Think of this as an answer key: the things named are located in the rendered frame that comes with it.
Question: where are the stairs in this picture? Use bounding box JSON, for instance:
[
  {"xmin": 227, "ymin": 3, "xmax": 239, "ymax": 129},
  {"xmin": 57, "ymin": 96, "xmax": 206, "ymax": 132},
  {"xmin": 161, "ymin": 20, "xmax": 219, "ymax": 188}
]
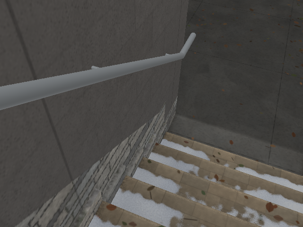
[{"xmin": 88, "ymin": 131, "xmax": 303, "ymax": 227}]

